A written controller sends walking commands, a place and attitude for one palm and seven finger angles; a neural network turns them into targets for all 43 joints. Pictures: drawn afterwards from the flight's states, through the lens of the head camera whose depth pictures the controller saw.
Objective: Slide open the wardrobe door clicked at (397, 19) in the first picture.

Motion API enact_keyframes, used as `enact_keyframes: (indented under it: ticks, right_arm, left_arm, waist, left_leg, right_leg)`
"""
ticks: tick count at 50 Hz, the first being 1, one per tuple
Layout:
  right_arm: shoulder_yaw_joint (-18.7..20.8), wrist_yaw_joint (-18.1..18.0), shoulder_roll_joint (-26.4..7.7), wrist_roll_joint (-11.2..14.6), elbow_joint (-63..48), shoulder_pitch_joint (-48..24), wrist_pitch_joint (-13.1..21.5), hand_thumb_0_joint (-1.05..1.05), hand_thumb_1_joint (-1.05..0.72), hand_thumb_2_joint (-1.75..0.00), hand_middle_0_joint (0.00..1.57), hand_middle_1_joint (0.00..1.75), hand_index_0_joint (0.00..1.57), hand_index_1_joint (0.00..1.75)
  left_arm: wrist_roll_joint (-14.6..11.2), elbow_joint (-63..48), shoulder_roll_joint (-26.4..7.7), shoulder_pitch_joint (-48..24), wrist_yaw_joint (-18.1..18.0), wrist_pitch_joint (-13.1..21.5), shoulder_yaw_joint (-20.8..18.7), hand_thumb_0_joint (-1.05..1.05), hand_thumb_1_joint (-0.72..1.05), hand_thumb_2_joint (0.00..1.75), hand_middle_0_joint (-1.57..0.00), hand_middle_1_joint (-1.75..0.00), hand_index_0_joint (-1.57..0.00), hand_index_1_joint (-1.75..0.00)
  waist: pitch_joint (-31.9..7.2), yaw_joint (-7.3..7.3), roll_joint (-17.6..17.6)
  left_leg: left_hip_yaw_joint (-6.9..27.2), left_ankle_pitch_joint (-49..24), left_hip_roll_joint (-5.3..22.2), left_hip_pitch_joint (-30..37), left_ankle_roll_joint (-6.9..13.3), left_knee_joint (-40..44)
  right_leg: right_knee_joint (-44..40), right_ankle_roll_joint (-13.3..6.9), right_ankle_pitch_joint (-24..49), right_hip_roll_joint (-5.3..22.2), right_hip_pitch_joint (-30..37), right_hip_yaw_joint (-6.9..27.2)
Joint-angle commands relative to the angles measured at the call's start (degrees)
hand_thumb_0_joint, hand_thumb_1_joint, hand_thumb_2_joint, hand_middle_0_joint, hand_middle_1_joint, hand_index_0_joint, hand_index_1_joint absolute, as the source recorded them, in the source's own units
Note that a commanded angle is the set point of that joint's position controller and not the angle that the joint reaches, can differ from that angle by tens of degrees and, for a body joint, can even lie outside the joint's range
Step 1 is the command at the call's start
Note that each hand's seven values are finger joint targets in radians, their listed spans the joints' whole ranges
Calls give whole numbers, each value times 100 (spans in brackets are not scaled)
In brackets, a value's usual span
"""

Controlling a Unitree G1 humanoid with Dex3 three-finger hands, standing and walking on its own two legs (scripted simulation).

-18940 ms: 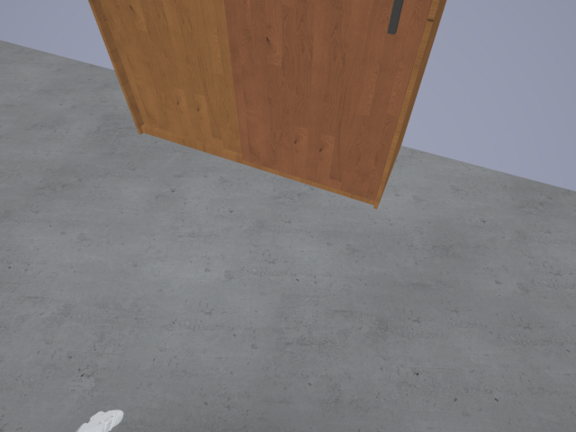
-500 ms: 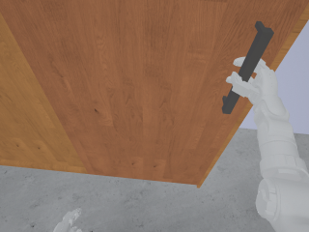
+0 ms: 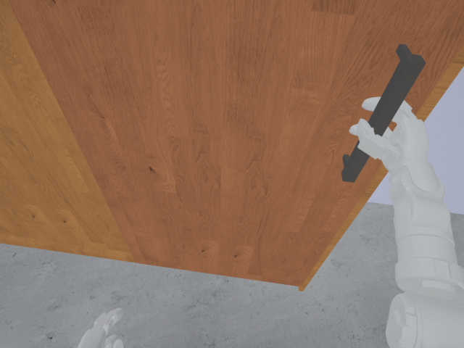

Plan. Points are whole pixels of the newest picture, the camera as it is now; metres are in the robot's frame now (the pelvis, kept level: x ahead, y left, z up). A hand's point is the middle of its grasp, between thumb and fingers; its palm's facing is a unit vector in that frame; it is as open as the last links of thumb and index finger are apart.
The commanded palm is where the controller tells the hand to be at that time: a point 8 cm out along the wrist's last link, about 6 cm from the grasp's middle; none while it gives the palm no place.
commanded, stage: tug the door sideways, standing still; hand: right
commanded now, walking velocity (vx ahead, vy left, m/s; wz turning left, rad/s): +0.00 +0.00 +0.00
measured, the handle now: (371, 122) +0.48 -0.19 +0.17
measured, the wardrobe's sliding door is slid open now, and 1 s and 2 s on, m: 0.00 0.03 0.12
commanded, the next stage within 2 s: step sideways, sliding the door along in 0.94 s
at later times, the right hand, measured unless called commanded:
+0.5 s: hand (364, 137) +0.43 -0.17 +0.18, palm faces +0.12 +0.99 -0.03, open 5.8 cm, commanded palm +0.40 -0.17 +0.18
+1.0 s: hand (345, 136) +0.43 -0.14 +0.18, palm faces +0.11 +0.99 -0.05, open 6.0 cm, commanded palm +0.40 -0.13 +0.18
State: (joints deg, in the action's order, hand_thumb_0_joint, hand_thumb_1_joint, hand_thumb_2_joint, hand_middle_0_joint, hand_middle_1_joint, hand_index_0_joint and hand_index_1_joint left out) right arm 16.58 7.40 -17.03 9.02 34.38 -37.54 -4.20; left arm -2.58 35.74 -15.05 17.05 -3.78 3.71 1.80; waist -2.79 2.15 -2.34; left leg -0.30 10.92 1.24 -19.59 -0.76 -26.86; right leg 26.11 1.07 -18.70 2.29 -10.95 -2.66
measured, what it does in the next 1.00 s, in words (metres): stands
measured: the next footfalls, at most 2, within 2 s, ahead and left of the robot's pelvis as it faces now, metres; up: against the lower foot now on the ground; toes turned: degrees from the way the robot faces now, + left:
right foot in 1.58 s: +0.04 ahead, -0.07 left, +0.00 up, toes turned -15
left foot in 1.88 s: +0.12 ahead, +0.34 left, +0.00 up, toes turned -1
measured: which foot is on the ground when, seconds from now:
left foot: down 0.00-1.00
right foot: down 0.00-1.00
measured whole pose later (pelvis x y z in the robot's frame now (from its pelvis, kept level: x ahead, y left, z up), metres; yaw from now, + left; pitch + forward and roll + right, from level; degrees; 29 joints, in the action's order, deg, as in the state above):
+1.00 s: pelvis -0.01 +0.00 +0.00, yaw -5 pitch +4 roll +0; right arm 3.0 -3.9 -8.7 8.1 41.9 -48.1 -3.4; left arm -0.9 42.3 -13.5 16.9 -2.1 8.6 1.5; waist -2.2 -1.6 -2.4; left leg -4.8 13.3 3.9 -20.8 -0.9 -30.7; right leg 30.6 1.1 -19.6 0.4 -14.8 2.3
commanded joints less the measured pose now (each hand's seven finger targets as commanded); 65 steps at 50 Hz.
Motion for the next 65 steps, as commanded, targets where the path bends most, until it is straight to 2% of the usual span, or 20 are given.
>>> enact_keyframes:
  ticks: [1,3,4,5,11,13,16,23,24,32,37,51,52,53,54,55,57,60,63,65]
  right_arm:
    - [290,168,-1155,151,-2087,-1512,236,0,-90,-90,45,140,45,140]
    - [481,143,-1340,144,-2321,-1128,116,0,-90,-90,45,140,45,140]
    - [355,145,-1192,150,-2470,-1174,52,0,-90,-90,45,140,45,140]
    - [446,111,-1383,114,-2437,-1438,-15,0,-90,-90,45,140,45,140]
    - [-660,-206,-251,-31,-2201,-3018,-303,0,-90,-90,45,140,45,140]
    - [-849,-312,-2,-75,-2000,-3188,-313,0,-90,-90,45,140,45,140]
    - [-1156,-357,372,-117,-1868,-3407,-243,0,-90,-90,45,140,45,140]
    - [-1690,-347,960,-91,-1473,-3920,83,0,-90,-90,45,140,45,140]
    - [-1767,-355,1030,-95,-1567,-4090,144,0,-90,-90,45,140,45,140]
    - [-2225,-433,1707,-57,-1062,-4353,364,0,-90,-90,45,140,45,140]
    - [-2202,-486,1695,-62,-1022,-4514,450,0,-90,-90,45,140,45,140]
    - [-2282,-626,1907,-39,-803,-4575,565,0,-90,-90,45,140,45,140]
    - [-2158,-663,1688,-43,-1012,-5001,592,0,-90,-90,45,140,45,140]
    - [-319,-1063,-1607,-633,-862,-4795,1128,0,-90,-90,45,140,45,140]
    - [-1167,-1028,-451,-616,-522,-4284,1278,0,-90,-90,45,140,45,140]
    - [-1434,-973,-17,-550,-619,-3997,1359,0,-90,-90,45,140,45,140]
    - [-1523,-960,25,-517,-903,-4032,1484,0,-90,-90,45,140,45,140]
    - [-1567,-956,22,-440,-1131,-4164,1503,0,-90,-90,45,140,45,140]
    - [-1447,-949,-206,-384,-1482,-4314,1522,0,-90,-90,45,140,45,140]
    - [-1309,-962,-322,-389,-1499,-4057,1514,0,-90,-90,45,140,45,140]
  left_arm:
    - [-19,-919,-657,-530,-27,237,-242,0,90,90,-20,-30,-20,-30]
    - [-20,-961,-674,-580,-19,182,-268,0,90,90,-20,-30,-20,-30]
    - [-20,-980,-637,-605,-17,161,-244,0,90,90,-20,-30,-20,-30]
    - [-24,-916,-658,-584,-31,133,-248,0,90,90,-20,-30,-20,-30]
    - [19,-616,-564,-379,-91,130,-272,0,90,90,-20,-30,-20,-30]
    - [58,-516,-563,-321,-80,130,-277,0,90,90,-20,-30,-20,-30]
    - [86,-447,-504,-320,-55,147,-267,0,90,90,-20,-30,-20,-30]
    - [108,-350,-484,-357,-16,252,-222,0,90,90,-20,-30,-20,-30]
    - [104,-346,-463,-372,-1,276,-213,0,90,90,-20,-30,-20,-30]
    - [121,-157,-444,-291,80,513,-185,0,90,90,-20,-30,-20,-30]
    - [148,-74,-459,-209,104,635,-204,0,90,90,-20,-30,-20,-30]
    - [136,-25,-420,-240,135,807,-193,0,90,90,-20,-30,-20,-30]
    - [140,-18,-441,-237,118,813,-191,0,90,90,-20,-30,-20,-30]
    - [91,-62,-703,-167,-27,710,-257,0,90,90,-20,-30,-20,-30]
    - [117,-18,-574,-363,-58,560,-260,0,90,90,-20,-30,-20,-30]
    - [78,-155,-526,-492,-87,503,-306,0,90,90,-20,-30,-20,-30]
    - [66,-247,-509,-566,-152,391,-352,0,90,90,-20,-30,-20,-30]
    - [76,-353,-531,-607,-218,253,-387,0,90,90,-20,-30,-20,-30]
    - [139,-381,-556,-648,-206,166,-441,0,90,90,-20,-30,-20,-30]
    - [150,-370,-561,-773,-171,112,-446,0,90,90,-20,-30,-20,-30]
  waist:
    - [-2086,-422,251]
    - [-2137,-502,274]
    - [-2115,-465,152]
    - [-2021,-401,143]
    - [-1922,104,-106]
    - [-1904,157,83]
    - [-2112,167,-75]
    - [-2010,245,88]
    - [-2077,250,-170]
    - [-1848,325,2]
    - [-2040,339,57]
    - [-1886,329,218]
    - [-2037,367,112]
    - [-1546,2,129]
    - [-1416,14,664]
    - [-1387,-17,613]
    - [-1571,40,200]
    - [-1450,121,-595]
    - [-1229,118,-892]
    - [-1086,-9,-742]
  left_leg:
    - [-232,-2876,-36,2173,249,-156]
    - [-226,-3009,-29,2277,254,-166]
    - [-235,-3101,-21,2268,248,-169]
    - [-245,-3106,-35,2172,247,-149]
    - [-336,-2910,-83,1403,196,-96]
    - [-363,-2836,-92,1316,204,-91]
    - [-388,-2783,-87,1197,211,-160]
    - [-445,-2204,-99,927,242,-198]
    - [-434,-2157,-95,857,249,-208]
    - [-505,-1655,-132,524,261,-259]
    - [-509,-1670,-139,542,265,-306]
    - [-466,-1658,-123,586,251,-358]
    - [-435,-1720,-113,628,247,-346]
    - [-239,-1084,178,969,134,-138]
    - [-287,-978,195,1225,97,-138]
    - [-287,-844,202,1176,106,-191]
    - [-269,-665,214,901,151,-547]
    - [-383,-73,-82,69,103,-1561]
    - [-241,995,-167,-579,203,-1865]
    - [-105,580,-96,308,319,-1179]
  right_leg:
    - [-193,-192,2849,-175,-46,-81]
    - [-170,-191,3059,-146,-4,-100]
    - [-186,-179,3156,-149,31,-100]
    - [-175,-168,3163,-141,46,-87]
    - [53,-127,3554,-133,536,61]
    - [103,-132,3523,-143,565,111]
    - [169,-86,3706,-155,719,176]
    - [158,-31,3366,-140,746,358]
    - [169,1,3412,-138,821,372]
    - [155,64,2911,-126,689,501]
    - [191,69,2850,-157,690,519]
    - [208,-63,2277,-243,373,422]
    - [219,-68,2245,-270,430,402]
    - [67,-264,1705,8,-358,384]
    - [3,-274,1475,70,-496,471]
    - [65,-292,1443,185,-342,448]
    - [283,-387,1548,441,111,520]
    - [199,-780,1649,1128,497,1233]
    - [356,-1138,2778,1680,1087,1782]
    - [784,-945,3013,1603,513,1272]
